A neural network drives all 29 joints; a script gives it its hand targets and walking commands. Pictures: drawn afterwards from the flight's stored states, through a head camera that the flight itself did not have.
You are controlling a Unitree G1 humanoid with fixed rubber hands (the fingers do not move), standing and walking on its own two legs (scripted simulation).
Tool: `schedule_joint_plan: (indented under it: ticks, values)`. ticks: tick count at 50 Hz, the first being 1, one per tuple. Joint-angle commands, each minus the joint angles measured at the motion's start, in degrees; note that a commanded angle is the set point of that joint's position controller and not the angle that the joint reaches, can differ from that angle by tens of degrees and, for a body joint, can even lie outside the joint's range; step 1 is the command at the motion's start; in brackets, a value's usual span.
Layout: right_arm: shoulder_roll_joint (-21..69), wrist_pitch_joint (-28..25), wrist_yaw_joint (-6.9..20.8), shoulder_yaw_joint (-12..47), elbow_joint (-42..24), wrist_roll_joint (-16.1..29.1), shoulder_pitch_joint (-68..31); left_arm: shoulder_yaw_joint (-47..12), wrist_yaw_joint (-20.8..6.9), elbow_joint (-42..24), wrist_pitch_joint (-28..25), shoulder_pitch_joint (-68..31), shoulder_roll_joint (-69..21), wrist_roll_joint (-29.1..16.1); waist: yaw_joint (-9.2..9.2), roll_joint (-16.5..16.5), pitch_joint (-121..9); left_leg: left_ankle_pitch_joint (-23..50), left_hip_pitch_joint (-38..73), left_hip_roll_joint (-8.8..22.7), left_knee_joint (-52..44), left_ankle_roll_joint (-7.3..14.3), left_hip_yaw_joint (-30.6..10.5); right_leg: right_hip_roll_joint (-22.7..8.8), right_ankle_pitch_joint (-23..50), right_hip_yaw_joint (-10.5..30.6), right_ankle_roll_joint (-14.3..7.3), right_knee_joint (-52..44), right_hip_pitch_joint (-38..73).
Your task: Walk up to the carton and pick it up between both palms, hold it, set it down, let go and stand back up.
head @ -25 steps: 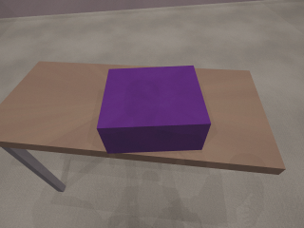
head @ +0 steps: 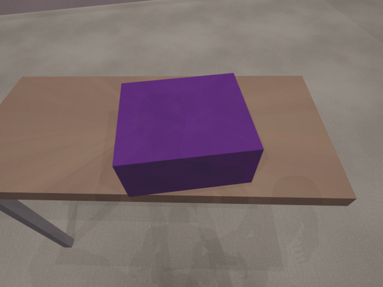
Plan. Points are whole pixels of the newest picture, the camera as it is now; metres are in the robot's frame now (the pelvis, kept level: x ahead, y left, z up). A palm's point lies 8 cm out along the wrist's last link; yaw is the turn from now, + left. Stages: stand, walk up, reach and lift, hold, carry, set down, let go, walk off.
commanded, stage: walk up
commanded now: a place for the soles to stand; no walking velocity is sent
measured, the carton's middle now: (184, 131) +0.48 +0.05 +0.00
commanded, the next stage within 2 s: reach and lift in 1.48 s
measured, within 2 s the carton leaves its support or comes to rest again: neither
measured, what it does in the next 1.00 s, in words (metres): stands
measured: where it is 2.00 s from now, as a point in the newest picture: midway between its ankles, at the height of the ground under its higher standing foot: outside the picture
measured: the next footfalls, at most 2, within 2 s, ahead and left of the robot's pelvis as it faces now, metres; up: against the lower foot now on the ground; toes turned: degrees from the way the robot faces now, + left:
none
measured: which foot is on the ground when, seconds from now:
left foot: down 0.00-1.00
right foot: down 0.00-1.00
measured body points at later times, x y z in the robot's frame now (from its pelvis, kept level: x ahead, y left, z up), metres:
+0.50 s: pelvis -0.01 +0.00 +0.01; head +0.00 +0.00 +0.46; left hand +0.05 +0.24 -0.13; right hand -0.02 -0.25 -0.14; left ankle +0.00 +0.09 -0.73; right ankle +0.00 -0.12 -0.72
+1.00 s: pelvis +0.01 -0.01 +0.01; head +0.01 -0.02 +0.46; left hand +0.03 +0.22 -0.14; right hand -0.02 -0.24 -0.14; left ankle +0.00 +0.09 -0.72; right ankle +0.00 -0.13 -0.72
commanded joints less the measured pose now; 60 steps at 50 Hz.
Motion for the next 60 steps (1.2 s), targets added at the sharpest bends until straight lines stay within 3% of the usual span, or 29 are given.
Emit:
schedule_joint_plan:
  ticks: [1,3,4,6,7,8,9,10,12,15,17,22,27,29,32,38,44,46,49,53,60]
  values:
    - [-9.85,0.05,-0.86,-2.23,-3.31,0.33,0.93,1.55,1.34,-3.86,-0.38,4.7,4.09,0.04,0.13,6.08,-1.61,13.79,4.27,16.46,-13.89,8.71,-13.17,1.52,-8.67,-7.46,-3.02,8.98,-5.64]
    - [-9.05,0.31,-0.61,-1.56,-4.09,0.35,-1.44,1.68,1.17,-3.55,-0.45,5.35,3.94,0.1,1.47,6.58,0.72,9.77,-1.83,14.57,-13.21,7.23,-9.81,0.64,-4.52,-7.97,-3.82,3.13,-0.26]
    - [-8.75,0.32,-0.36,-1.08,-4.16,0.35,-2.31,1.79,1.02,-3.32,-0.75,6.82,4.02,-0.22,2.22,5.58,0.75,9.15,-3.26,12.09,-10.6,5.17,-7.89,-0.24,4.81,-7.61,-4.45,-2.73,3.22]
    - [-5.09,-0.12,-0.21,-0.08,-3.84,0.49,-0.43,1.78,0.07,-2.22,-1.55,6.54,5.82,-0.28,1.02,-1.13,-1.17,6.02,-0.7,6.97,-3.93,1.13,-6.05,-4.82,19.83,1.89,-6.37,-9.78,3.62]
    - [-3.68,-0.18,-0.12,0.5,-3.36,0.21,2.17,2.14,-0.03,-2.2,-1.83,6.39,7.87,-0.18,0.04,-4.58,-2.62,1.18,0.92,5.04,-1.97,0.03,-6.34,-8.52,19.66,8.53,-7.87,-13.4,2.2]
    - [-2.87,0.19,-0.23,0.58,-2.98,0.61,3.26,2.73,-0.04,-2.16,-1.86,4.69,10.69,-0.77,-0.81,-4.81,-1.15,-2.45,4.45,2.56,-2.07,-0.66,-8.03,-10.64,13.81,12.24,-10.45,-16.4,-4.2]
    - [-2.78,0.22,-0.38,0.53,-2.11,0.84,4.31,2.83,-0.18,-1.42,-1.74,2.57,11.23,-0.97,-1.61,-5.71,0.3,-2.25,7.99,2.74,-4.57,-0.47,-9.24,-9.95,9.2,11.63,-10.57,-17.88,-8.17]
    - [-3.66,-0.24,-0.45,0.44,-1.06,0.64,5.02,2.29,-0.44,-1.3,-1.71,1.05,10.15,-0.83,-2.01,-6.77,1.46,0.38,10.36,4.25,-7.36,-0.15,-10.12,-7.88,8.88,8.15,-9.01,-17.46,-9.26]
    - [-6.45,-1.57,-0.39,-0.05,0.45,0.84,6.13,1.2,-0.71,-1.4,-1.83,0.3,7.05,-0.4,-1.66,-5.04,-0.14,7.68,10.75,6.57,-10.82,0.81,-10.66,-3.93,14.41,1.28,-5.96,-14.04,-5.14]
    - [-7.13,-2.32,-0.61,-0.33,1.41,0.83,5.28,0.62,-0.93,-0.11,-2.28,2.73,5.13,-0.45,0.17,-3.26,-2.92,12.76,10.73,7.94,-11.83,1.7,-9.67,-2.84,16.52,-1.53,-5.19,-11.38,0.04]
    - [-6.38,-2.16,-0.83,-0.35,1.64,1.02,5.17,0.66,-0.78,0.8,-2.09,2.98,5.07,-0.47,0.08,-1.4,-3.53,10.99,10.13,7.68,-12.54,1.76,-8.79,-2.96,16.1,-2.27,-5.07,-11.1,1.26]
    - [-5.93,-1.56,-0.92,-0.44,2.95,1.25,5.6,0.52,-0.61,2.25,-1.34,1.9,4.72,-0.7,0.16,2.22,1.73,-1.99,5.18,8.03,-16.89,1.64,-9.88,-2.29,6.59,-3.39,-4.75,-12.33,-1.25]
    - [-5.77,-1.66,-0.96,-0.58,3.93,1.26,6.83,0.19,-0.57,3.89,-1.55,1.76,4.92,-0.24,0.12,1.58,3.54,-5.49,3.86,8.16,-18.16,2.01,-10.18,-1.52,4.9,-4.3,-4.27,-12.5,-1.69]
    - [-4.44,-1.99,-0.9,-0.23,4.64,1.15,8.76,0.06,-0.75,4.88,-1.66,1.78,4.91,-0.41,-0.36,-0.83,2.19,-4.3,5.07,7.71,-17.87,1.79,-10.38,-1.51,4.41,-3.77,-4.16,-13.61,-1.24]
    - [-4.88,-2.31,-1.15,-0.2,4.9,1.12,9.37,-0.1,-0.92,5.84,-1.61,1.52,4.34,-0.49,-0.23,-0.51,1.9,-4.27,5.6,7.84,-18.12,1.95,-10.87,-1.62,4.4,-3.94,-3.93,-14.09,-1.34]
    - [-4.3,-2.71,-1.27,0.12,5.64,1.1,11.17,-0.62,-0.83,7.72,-1.97,1.64,4.01,-0.77,-1.06,-1.6,0.78,2.82,8.17,6.72,-15.26,1.25,-9.45,-2.78,8.46,-2.89,-4.4,-15.23,-1.27]
    - [-3.27,-3.16,-1.57,0.72,6.5,1.14,11.99,-0.66,-0.75,8.62,-1.95,1.51,4.06,-0.86,-0.89,-1.82,-0.43,10.41,9.86,6.71,-13.5,1.02,-9.64,-3.49,14.16,-3.07,-4.62,-14.75,-0.03]
    - [-3.23,-3.2,-1.55,0.69,6.61,0.9,12.24,-0.79,-0.68,9.22,-1.87,2.03,3.53,-0.68,-0.61,0.02,0.02,11.95,9.76,6.69,-13.53,0.77,-9.49,-3.53,14.58,-3.31,-4.31,-14.81,0.63]
    - [-2.73,-3.21,-1.69,0.73,6.98,0.94,12.33,-0.67,-0.64,9.55,-1.74,1.95,3.95,-0.86,-0.71,-1.29,1.24,10.63,8.75,6.42,-13.54,0.59,-9.41,-3.75,14.59,-3.47,-4.6,-15.33,0.6]
    - [-2.28,-3.15,-1.74,0.83,7.48,1.06,12.37,-0.82,-0.7,10.24,-1.62,1.45,3.61,-0.9,-0.61,-0.72,1.89,7.98,8.8,6.28,-14.08,0.67,-10.08,-3.94,11.66,-3.46,-4.7,-16.42,-0.36]
    - [-2.13,-3.71,-1.79,0.96,8.3,1.0,12.78,-0.67,-0.71,10.86,-1.89,0.87,3.44,-0.69,-0.76,-1.35,0.15,11.18,8.45,6.5,-13.79,0.45,-10.41,-4.24,15.59,-4.34,-4.6,-16.85,3.55]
